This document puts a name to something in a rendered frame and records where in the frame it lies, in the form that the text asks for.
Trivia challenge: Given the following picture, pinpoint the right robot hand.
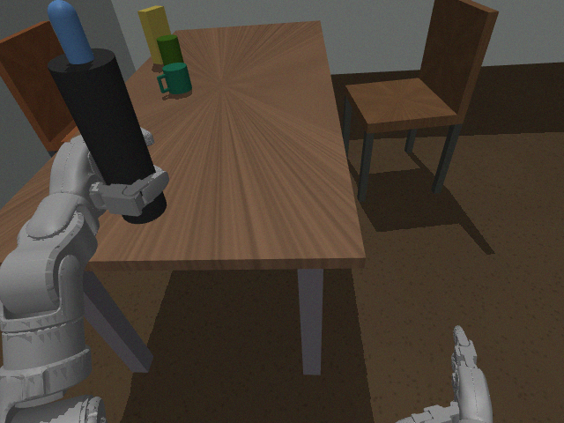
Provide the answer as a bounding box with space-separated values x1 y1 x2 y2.
396 325 493 423

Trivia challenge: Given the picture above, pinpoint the chair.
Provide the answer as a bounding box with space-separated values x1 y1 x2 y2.
342 0 499 202
0 21 78 158

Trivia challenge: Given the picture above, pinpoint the left robot arm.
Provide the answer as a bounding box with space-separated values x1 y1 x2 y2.
0 193 108 423

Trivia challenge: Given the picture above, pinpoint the left robot hand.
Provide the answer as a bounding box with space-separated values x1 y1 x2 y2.
49 127 169 218

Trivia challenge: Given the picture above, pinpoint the table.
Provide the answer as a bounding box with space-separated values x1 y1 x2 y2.
0 20 366 375

